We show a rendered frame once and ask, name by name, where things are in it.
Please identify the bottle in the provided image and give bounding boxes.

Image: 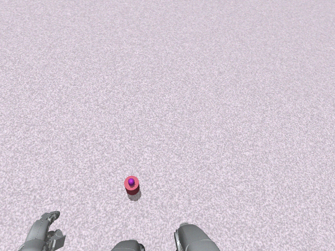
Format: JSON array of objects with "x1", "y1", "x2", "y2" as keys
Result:
[{"x1": 124, "y1": 176, "x2": 139, "y2": 195}]

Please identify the left robot arm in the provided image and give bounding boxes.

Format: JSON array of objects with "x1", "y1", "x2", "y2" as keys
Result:
[{"x1": 18, "y1": 239, "x2": 47, "y2": 251}]

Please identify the left robot hand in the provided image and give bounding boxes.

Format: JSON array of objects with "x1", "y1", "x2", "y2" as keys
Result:
[{"x1": 25, "y1": 211, "x2": 66, "y2": 251}]

